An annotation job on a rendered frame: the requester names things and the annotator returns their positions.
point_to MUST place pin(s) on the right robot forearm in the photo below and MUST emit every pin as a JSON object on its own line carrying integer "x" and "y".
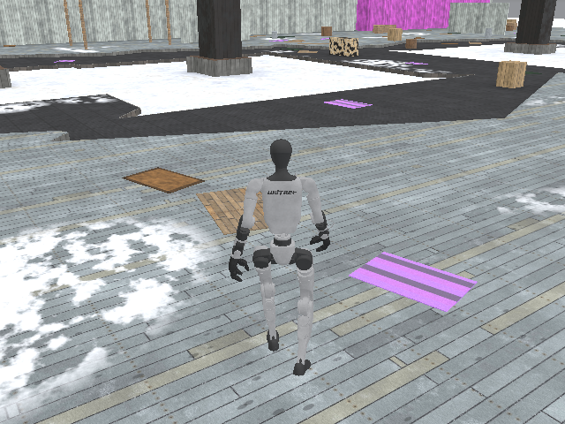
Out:
{"x": 322, "y": 228}

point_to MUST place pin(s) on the robot right hand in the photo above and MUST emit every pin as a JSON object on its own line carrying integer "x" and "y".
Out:
{"x": 317, "y": 239}

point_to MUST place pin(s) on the left robot forearm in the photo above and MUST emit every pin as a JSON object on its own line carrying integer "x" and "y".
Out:
{"x": 240, "y": 240}

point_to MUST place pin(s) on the robot left hand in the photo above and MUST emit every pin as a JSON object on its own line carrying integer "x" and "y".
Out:
{"x": 234, "y": 270}

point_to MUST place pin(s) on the robot right upper arm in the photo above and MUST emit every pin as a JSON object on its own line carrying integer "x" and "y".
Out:
{"x": 313, "y": 197}

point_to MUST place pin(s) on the humanoid robot torso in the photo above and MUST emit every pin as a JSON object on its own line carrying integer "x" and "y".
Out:
{"x": 282, "y": 201}

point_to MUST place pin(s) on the robot right thigh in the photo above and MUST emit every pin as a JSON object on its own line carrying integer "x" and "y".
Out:
{"x": 304, "y": 263}

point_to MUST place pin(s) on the robot left upper arm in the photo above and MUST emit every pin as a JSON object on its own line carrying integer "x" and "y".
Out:
{"x": 254, "y": 186}

